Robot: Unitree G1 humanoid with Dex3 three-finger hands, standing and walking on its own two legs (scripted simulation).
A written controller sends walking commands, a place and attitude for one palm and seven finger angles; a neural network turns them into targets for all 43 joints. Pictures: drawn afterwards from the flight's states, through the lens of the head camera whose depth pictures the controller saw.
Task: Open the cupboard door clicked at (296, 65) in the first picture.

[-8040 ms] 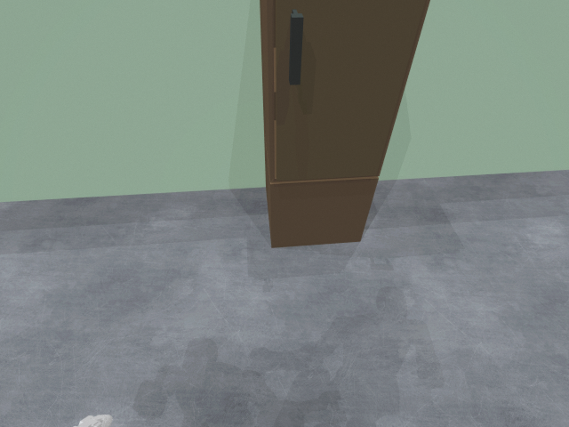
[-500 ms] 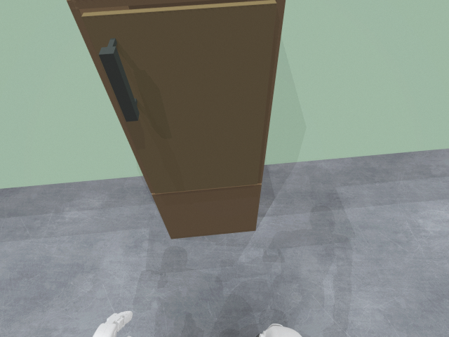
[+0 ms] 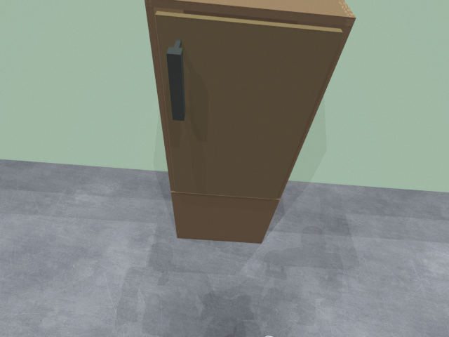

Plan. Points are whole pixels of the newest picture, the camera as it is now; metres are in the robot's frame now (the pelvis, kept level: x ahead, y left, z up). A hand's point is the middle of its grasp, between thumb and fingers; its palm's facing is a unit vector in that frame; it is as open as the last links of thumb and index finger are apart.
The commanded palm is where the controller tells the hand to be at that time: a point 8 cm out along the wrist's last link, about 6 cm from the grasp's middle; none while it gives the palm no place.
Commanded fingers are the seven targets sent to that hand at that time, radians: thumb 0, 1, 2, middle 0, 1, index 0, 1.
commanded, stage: come to a stop and stand still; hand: left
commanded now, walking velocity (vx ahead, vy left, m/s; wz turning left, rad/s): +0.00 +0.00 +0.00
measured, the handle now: (178, 81) +0.58 +0.17 +0.13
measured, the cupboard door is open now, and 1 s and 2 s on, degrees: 0 0 0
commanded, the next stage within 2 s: look again from close up in 0.78 s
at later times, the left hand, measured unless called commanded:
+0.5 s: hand out of the picture -0.03 +0.16 -0.16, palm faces +0.00 -0.98 -0.17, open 7.3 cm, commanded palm none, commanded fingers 0.00 0.90 0.90 -0.20 -0.30 -0.20 -0.30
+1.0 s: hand out of the picture -0.06 +0.14 -0.17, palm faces +0.01 -0.99 -0.15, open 7.4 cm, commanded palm none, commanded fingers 0.00 0.90 0.90 -0.20 -0.30 -0.20 -0.30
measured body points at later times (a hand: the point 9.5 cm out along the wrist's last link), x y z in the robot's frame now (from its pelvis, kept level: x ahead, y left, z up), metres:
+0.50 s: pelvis -0.03 -0.01 +0.01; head -0.04 -0.01 +0.46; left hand -0.03 +0.21 -0.15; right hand -0.06 -0.23 -0.15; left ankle +0.00 +0.10 -0.73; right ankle -0.05 -0.12 -0.73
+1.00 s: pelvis -0.03 -0.01 +0.00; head -0.02 -0.01 +0.45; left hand -0.05 +0.19 -0.16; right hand -0.06 -0.21 -0.16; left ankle +0.00 +0.10 -0.73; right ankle -0.05 -0.12 -0.73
